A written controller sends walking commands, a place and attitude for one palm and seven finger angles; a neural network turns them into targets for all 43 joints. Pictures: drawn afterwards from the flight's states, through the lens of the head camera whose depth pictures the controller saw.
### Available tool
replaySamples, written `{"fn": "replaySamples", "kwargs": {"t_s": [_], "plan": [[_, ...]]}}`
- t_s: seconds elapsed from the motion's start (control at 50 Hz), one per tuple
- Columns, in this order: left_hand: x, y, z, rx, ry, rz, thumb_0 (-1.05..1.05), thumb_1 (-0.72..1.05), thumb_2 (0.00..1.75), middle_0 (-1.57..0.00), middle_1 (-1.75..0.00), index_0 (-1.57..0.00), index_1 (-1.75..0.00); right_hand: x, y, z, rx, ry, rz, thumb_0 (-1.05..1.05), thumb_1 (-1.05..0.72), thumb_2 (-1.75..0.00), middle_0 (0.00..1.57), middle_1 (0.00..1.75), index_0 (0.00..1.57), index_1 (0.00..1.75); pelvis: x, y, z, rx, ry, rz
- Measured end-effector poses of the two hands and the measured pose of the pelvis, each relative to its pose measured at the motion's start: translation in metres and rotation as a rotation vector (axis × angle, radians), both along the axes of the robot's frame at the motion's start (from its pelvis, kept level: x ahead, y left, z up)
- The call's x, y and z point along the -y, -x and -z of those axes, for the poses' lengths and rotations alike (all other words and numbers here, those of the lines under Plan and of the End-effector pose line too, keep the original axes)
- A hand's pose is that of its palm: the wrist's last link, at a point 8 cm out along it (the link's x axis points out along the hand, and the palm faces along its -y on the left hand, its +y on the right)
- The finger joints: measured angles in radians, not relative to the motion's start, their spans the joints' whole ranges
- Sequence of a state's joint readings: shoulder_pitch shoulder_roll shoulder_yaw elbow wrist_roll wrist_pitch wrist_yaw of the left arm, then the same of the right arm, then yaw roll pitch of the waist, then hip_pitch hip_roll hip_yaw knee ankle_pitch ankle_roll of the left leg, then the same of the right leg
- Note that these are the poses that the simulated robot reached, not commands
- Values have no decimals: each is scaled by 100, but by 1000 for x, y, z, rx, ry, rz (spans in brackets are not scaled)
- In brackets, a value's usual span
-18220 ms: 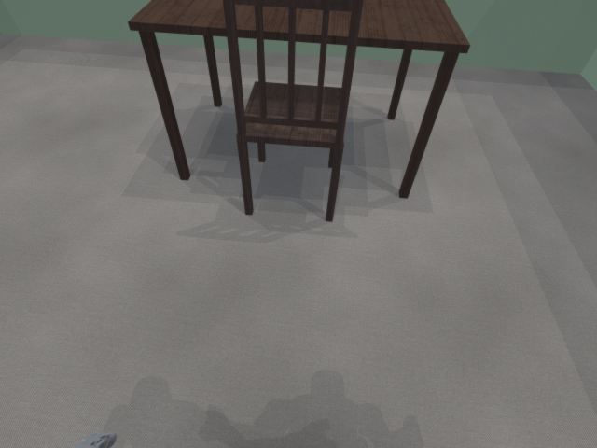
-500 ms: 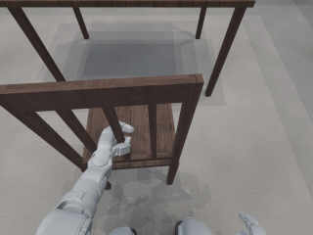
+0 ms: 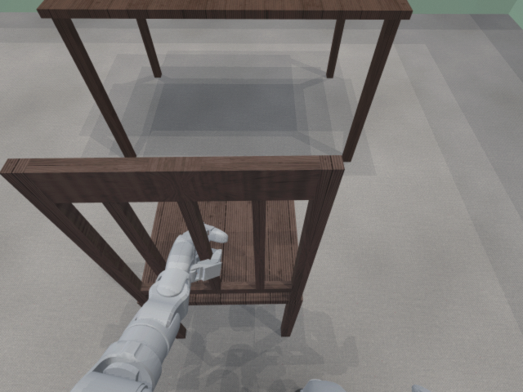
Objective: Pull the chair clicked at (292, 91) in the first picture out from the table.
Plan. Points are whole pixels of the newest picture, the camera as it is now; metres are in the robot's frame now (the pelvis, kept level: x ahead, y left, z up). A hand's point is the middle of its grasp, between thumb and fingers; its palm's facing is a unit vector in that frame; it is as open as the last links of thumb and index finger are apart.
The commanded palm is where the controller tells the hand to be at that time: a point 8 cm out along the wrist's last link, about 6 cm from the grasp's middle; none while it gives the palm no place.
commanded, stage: stop walking, hand still on the chair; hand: left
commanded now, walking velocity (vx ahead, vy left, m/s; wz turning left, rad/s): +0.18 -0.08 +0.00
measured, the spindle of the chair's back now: (205, 252) +0.35 +0.11 -0.06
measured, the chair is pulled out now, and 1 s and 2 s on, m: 0.64 0.71 0.71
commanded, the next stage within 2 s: open the thumb and straighten the fingers in 0.70 s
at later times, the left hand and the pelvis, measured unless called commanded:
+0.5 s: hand (210, 303) +0.26 +0.09 -0.06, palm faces -0.10 -0.98 -0.15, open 5.2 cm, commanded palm +0.25 +0.14 -0.06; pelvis +0.00 +0.00 +0.00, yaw -1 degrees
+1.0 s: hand (209, 299) +0.26 +0.09 -0.06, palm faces -0.12 -0.99 -0.11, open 6.6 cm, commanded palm +0.25 +0.14 -0.05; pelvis +0.00 +0.00 -0.01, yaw +0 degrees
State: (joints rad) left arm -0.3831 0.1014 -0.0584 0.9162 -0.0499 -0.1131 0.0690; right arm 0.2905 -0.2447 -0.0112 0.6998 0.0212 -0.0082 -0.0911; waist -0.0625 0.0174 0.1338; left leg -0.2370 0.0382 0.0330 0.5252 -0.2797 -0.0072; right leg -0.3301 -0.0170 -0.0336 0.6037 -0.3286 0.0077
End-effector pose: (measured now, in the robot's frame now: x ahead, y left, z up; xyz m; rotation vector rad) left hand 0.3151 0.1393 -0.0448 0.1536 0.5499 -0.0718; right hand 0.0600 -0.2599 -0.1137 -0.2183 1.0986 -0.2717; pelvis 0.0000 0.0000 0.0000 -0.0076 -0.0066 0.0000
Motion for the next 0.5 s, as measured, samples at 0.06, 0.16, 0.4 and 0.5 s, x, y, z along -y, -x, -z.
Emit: {"fn": "replaySamples", "kwargs": {"t_s": [0.06, 0.16, 0.4, 0.5], "plan": [[-1, 18, 0, 9, -12, 1, 4, 72, 81, -27, -122, -49, -145, -11, 7, 8, -9, -50, -24, 1, -90, -90, 20, 30, 20, 30, 4, 6, 1, 9, 5, 8], [-2, 45, -1, -10, -21, -29, 5, 70, 83, -29, -120, -50, -145, -20, 6, 12, 21, -96, -15, 1, -90, -90, 21, 30, 20, 30, 9, 9, -2, 15, -2, 13], [-2, 68, -1, -13, -29, -25, 5, 69, 85, -30, -123, -50, -145, -9, -37, -5, 149, -28, -20, 1, -90, -90, 20, 30, 20, 30, 3, -1, -5, 16, -11, 21], [-3, 68, -1, -7, -27, -8, 5, 69, 84, -30, -124, -50, -145, -10, -57, -15, 201, -11, -34, 1, -90, -90, 20, 30, 20, 30, 0, -3, -5, 15, -15, 23]]}}
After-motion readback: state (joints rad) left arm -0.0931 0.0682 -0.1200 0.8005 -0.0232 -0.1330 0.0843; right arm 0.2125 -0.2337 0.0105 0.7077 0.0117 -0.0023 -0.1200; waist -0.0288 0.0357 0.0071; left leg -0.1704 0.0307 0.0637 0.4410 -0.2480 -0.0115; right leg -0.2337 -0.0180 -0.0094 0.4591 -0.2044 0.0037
